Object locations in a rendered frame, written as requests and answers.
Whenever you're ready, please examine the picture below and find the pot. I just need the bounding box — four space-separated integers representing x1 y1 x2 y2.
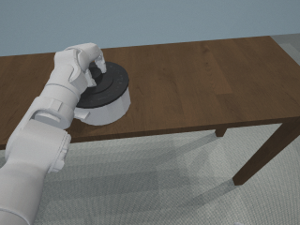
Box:
74 88 131 126

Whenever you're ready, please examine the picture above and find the robot left hand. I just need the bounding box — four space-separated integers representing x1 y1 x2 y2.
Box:
68 42 107 87

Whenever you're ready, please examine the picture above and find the left robot forearm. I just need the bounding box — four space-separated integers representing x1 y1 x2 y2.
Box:
5 46 90 161

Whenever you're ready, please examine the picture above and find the lid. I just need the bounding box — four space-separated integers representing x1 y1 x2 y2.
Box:
76 61 129 109

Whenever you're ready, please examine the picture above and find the table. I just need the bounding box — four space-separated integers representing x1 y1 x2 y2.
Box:
0 36 300 186

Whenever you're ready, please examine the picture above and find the knob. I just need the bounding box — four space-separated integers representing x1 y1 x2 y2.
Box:
89 67 103 83

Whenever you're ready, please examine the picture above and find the robot left upper arm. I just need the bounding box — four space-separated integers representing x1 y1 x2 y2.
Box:
0 118 71 225

